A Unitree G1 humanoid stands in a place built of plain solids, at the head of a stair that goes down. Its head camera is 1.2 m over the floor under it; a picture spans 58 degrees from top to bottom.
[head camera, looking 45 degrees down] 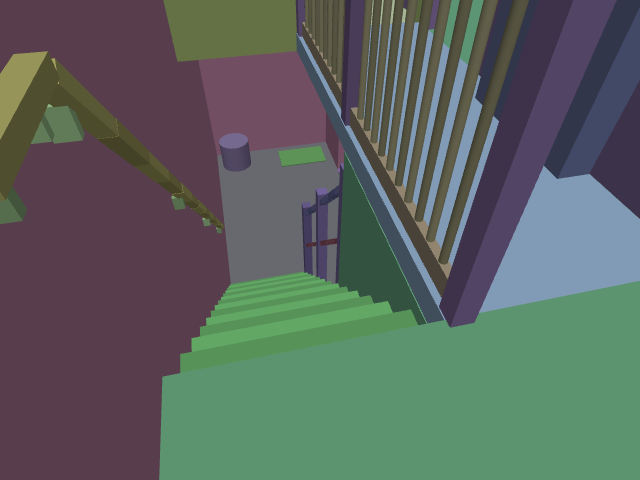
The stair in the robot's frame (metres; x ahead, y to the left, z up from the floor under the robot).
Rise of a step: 0.21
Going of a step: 0.21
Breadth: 0.90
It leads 13 degrees to the left of straight ahead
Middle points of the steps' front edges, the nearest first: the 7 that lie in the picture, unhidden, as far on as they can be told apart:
0.72 0.03 0.00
0.92 0.07 -0.21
1.13 0.12 -0.43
1.33 0.17 -0.64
1.53 0.21 -0.86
1.73 0.26 -1.07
1.93 0.30 -1.28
